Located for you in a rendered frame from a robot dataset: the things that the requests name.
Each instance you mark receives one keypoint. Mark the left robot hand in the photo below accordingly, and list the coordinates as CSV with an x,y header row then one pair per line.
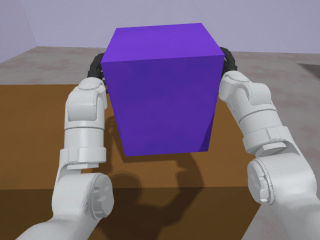
x,y
96,68

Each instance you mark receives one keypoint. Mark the robot right forearm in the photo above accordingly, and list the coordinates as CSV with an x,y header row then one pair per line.
x,y
264,134

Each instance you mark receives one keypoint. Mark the robot right upper arm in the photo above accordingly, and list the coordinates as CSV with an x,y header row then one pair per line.
x,y
285,183

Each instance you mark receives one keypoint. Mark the robot left forearm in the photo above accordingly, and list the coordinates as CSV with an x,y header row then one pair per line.
x,y
84,126

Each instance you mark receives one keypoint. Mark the right robot hand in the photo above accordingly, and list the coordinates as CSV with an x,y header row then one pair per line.
x,y
229,63

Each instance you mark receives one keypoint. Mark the robot left upper arm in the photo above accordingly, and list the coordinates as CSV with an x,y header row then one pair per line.
x,y
80,201

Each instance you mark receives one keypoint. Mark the pedestal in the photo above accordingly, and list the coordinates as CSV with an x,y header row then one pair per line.
x,y
175,196

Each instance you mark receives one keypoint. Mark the carton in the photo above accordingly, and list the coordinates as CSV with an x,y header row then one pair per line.
x,y
163,83

